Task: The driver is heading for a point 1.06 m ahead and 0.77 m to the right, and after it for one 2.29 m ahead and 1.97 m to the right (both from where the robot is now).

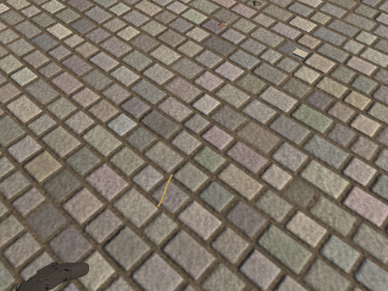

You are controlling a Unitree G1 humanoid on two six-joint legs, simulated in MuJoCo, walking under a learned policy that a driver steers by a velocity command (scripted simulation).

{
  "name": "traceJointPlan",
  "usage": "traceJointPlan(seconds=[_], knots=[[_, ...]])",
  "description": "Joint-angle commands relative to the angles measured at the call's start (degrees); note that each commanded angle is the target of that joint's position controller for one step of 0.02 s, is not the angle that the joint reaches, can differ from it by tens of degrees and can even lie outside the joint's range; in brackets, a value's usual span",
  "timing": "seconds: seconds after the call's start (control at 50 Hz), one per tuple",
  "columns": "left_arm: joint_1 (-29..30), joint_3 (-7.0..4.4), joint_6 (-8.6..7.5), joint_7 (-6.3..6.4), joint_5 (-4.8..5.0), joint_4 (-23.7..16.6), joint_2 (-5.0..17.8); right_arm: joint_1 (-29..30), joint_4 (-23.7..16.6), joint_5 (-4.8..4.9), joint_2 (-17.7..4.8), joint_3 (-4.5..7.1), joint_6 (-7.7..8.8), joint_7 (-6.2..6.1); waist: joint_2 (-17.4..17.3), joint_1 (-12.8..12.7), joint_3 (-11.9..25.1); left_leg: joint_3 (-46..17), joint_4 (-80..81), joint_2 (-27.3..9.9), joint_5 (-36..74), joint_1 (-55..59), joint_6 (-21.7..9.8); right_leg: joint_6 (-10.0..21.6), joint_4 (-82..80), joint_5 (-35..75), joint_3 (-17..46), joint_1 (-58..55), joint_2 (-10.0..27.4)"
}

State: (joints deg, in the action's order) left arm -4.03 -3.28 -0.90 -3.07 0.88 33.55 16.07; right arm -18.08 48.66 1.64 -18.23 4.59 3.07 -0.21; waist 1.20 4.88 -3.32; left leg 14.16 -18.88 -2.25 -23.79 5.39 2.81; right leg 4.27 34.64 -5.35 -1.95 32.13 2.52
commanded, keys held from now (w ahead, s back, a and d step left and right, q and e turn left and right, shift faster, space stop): e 1.00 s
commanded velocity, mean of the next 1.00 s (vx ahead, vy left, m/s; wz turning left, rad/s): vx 0.09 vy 0.00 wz -0.60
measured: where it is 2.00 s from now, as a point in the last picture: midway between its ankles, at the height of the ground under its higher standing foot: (287, 283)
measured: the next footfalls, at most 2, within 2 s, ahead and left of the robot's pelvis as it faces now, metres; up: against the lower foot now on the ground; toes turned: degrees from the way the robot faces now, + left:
right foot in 0.02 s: +0.18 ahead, -0.10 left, +0.00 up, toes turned -3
left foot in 0.52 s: +0.31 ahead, +0.09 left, +0.00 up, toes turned -24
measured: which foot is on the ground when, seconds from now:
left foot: down 0.00-0.02, up 0.04-0.50, down 0.52-0.92, up 0.94-1.00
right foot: up 0.00-0.00, down 0.02-0.52, up 0.54-0.90, down 0.92-1.00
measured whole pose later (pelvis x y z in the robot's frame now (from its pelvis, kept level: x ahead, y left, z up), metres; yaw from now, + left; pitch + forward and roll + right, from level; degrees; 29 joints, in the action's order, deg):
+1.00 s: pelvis +0.18 -0.04 +0.01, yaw -36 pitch +1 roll +1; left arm -10.9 -4.3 2.5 0.0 -0.4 34.8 17.6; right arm -6.9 41.9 -0.2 -19.1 4.8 -1.3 -1.3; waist -2.7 0.4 -4.0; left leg 0.8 -54.7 -3.7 -29.2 -25.4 3.6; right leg 2.5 32.2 -16.0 1.5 17.8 -1.4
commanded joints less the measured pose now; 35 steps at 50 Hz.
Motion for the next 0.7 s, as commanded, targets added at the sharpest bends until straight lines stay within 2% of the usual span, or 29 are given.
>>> traceJointPlan(seconds=[0.02,0.04,0.06,0.08,0.1,0.12,0.16,0.18,0.2,0.24,0.28,0.36,0.42,0.46,0.48,0.5,0.52,0.54,0.56,0.58,0.6,0.62,0.66,0.7], knots=[[-19.1,-5.79,0.05,1.27,-0.54,0.6,12.7,3.7,-4.9,0.19,-9.7,1.85,0.09,-0.88,-2.5,-13.8,11.5,-1.8,-31.3,-8.4,52.6,-14.5,-3.8,5.4,-5.9,10.2,0.5,-31.5,-4.3],[-17.3,-6.33,0.11,2.42,-0.75,0.0,19.7,-2.0,-8.0,-3.78,-0.9,-0.88,0.87,-0.15,15.8,-6.2,16.9,-3.6,-53.6,1.8,-9.2,-40.3,0.5,14.7,-2.8,30.9,27.1,-52.9,12.8],[-17.8,-5.59,-0.6,1.94,-1.02,-3.3,17.6,-2.0,-7.7,-2.59,-5.3,-1.0,2.16,0.52,10.4,-9.5,31.7,-17.8,-64.4,4.7,-16.7,-43.3,0.8,22.5,-8.7,26.8,44.6,-56.2,20.2],[-15.1,-4.47,-1.05,1.49,-1.04,-3.2,14.0,4.8,-8.9,-0.44,-8.8,0.04,2.4,0.71,4.1,-10.9,25.6,-20.1,-63.7,1.4,-10.8,-46.1,-0.1,19.3,-10.0,28.6,35.5,-51.2,17.1],[-12.5,-3.98,-1.31,1.5,-0.06,-2.5,12.0,7.0,-9.8,-0.51,-7.9,-0.35,2.49,0.29,1.2,-9.0,17.6,-19.0,-58.8,-0.6,-6.1,-47.1,-0.6,16.3,-10.5,27.7,28.1,-43.0,13.6],[-9.7,-3.58,-1.19,1.81,0.46,-2.5,10.6,7.2,-9.0,-1.56,-7.5,-0.27,2.17,-0.43,-1.5,-7.0,12.8,-18.6,-54.6,-2.4,-2.9,-45.6,-0.2,13.9,-11.6,26.4,24.3,-35.3,11.1],[-6.0,-3.2,-0.77,2.34,-0.88,-3.4,10.1,5.9,-8.9,-2.02,-8.4,0.18,0.61,-0.83,0.6,-3.7,9.9,-18.7,-50.6,-2.7,0.2,-38.8,0.4,13.0,-14.6,28.3,21.2,-23.8,8.8],[-5.4,-3.32,-0.78,2.54,-1.27,-3.2,10.4,4.9,-8.6,-2.18,-7.4,-0.01,0.0,-0.93,0.9,-2.9,10.1,-18.2,-48.6,-2.2,0.9,-37.1,1.0,13.2,-14.9,30.7,20.3,-21.1,8.4],[-5.4,-3.44,-0.77,2.81,-1.25,-2.8,10.8,4.4,-8.4,-2.36,-6.4,-0.29,-0.44,-1.09,1.1,-2.5,10.5,-17.8,-46.2,-1.7,1.7,-36.1,1.7,13.2,-14.8,32.7,19.0,-19.4,7.8],[-5.8,-3.66,-0.35,3.54,-0.91,-1.9,11.5,5.8,-8.9,-2.65,-5.2,-0.67,-0.97,-1.39,1.4,-2.7,11.0,-17.7,-40.7,-0.5,4.6,-36.1,2.8,12.6,-14.3,32.8,17.8,-18.1,6.4],[-6.0,-3.65,0.5,4.31,-0.38,-1.4,11.6,8.2,-9.5,-2.65,-4.7,-0.9,-1.4,-1.36,2.5,-3.4,11.6,-18.3,-35.8,0.4,8.7,-35.6,3.4,11.2,-13.6,28.1,17.8,-18.1,5.0],[-6.5,-3.58,2.01,5.02,-0.35,-0.9,11.5,13.5,-11.2,-1.94,-4.7,-0.91,-1.88,-0.98,4.5,-5.2,10.4,-19.7,-27.1,2.2,12.1,-34.5,3.3,9.0,-12.7,14.7,21.8,-18.3,4.0],[-6.9,-3.46,2.58,4.91,-0.35,-0.7,11.2,15.2,-12.1,-1.85,-5.1,-0.65,-1.37,-0.65,6.2,-5.9,9.4,-20.6,-21.4,3.6,9.1,-33.1,2.5,8.5,-9.9,13.5,26.1,-20.6,4.3],[-6.2,-3.28,2.81,4.9,-0.02,-1.0,10.7,14.2,-12.1,-1.74,-5.6,-0.25,-0.74,-0.34,7.4,-5.2,9.4,-20.7,-15.2,4.1,8.8,-30.0,1.3,7.4,-7.5,14.4,29.1,-22.4,3.9],[-5.0,-3.09,2.96,4.98,0.34,-1.3,10.3,12.5,-11.7,-1.71,-5.6,0.0,-0.38,-0.19,7.7,-3.8,9.2,-20.1,-8.5,3.9,13.1,-26.4,0.2,6.0,-5.8,13.1,29.5,-22.3,2.5],[-4.8,-2.75,3.02,5.09,0.45,-1.6,9.2,10.7,-11.3,-2.03,-6.5,0.43,-0.03,-0.24,6.8,-3.1,9.2,-20.9,-2.5,1.1,21.6,-20.3,-1.4,3.8,-3.3,7.9,28.7,-19.7,0.3],[-8.2,-1.89,3.0,5.03,-0.52,-1.7,6.2,10.0,-11.9,-2.9,-10.3,1.21,-0.22,-0.66,-2.9,-5.1,12.2,-30.0,-2.5,-10.7,34.7,-11.7,-5.9,0.5,7.0,-10.2,22.4,-14.2,-4.4],[-10.6,-2.18,2.72,5.08,-0.08,-2.7,7.0,9.4,-11.0,-4.52,-12.5,1.8,-0.98,-0.6,-17.6,-7.1,9.5,-43.7,-1.4,-20.5,48.3,-8.1,-16.7,-3.2,17.0,-33.9,12.8,-0.9,-12.9],[-12.5,-3.44,2.32,4.93,-0.89,-1.6,11.9,8.6,-11.5,-3.51,-9.7,1.39,-1.02,-0.67,-15.1,-6.1,10.7,-46.6,-1.8,-23.8,48.5,-7.9,-20.6,-6.1,29.5,-34.4,12.2,2.0,-8.6],[-11.6,-4.34,2.67,4.81,-0.08,-0.3,13.9,9.7,-12.2,-3.08,-6.7,0.58,-1.14,-0.97,-10.4,-5.7,9.9,-39.3,-3.1,-20.2,46.1,-8.7,-18.7,-7.3,34.3,-30.1,11.8,2.5,-7.0],[-11.3,-4.46,3.49,5.07,0.3,0.8,13.0,11.5,-12.5,-2.76,-5.4,0.3,-1.48,-1.09,-7.6,-6.1,8.7,-33.4,-3.6,-16.2,42.1,-9.8,-15.8,-8.4,35.9,-26.8,10.9,2.7,-6.0],[-10.4,-4.3,4.16,5.21,0.29,0.6,12.0,12.6,-12.6,-2.14,-5.1,0.2,-1.82,-1.29,-7.4,-6.0,7.6,-30.6,-3.3,-14.7,39.2,-10.4,-14.6,-9.1,36.3,-24.1,10.3,3.7,-5.2],[-8.6,-3.32,4.67,4.82,0.72,-0.4,8.6,12.6,-12.3,-2.44,-5.8,0.35,-2.56,-1.64,-9.0,-5.5,6.3,-24.4,-1.4,-11.6,38.1,-12.6,-14.0,-9.9,32.3,-20.5,6.7,1.8,-4.6],[-6.0,-2.74,4.52,4.61,0.8,-1.7,7.0,11.4,-11.9,-2.7,-6.6,0.85,-3.19,-1.97,-11.4,-4.0,7.2,-22.2,-0.7,-12.0,37.8,-10.2,-14.8,-10.3,26.4,-19.4,4.6,1.2,-3.6]])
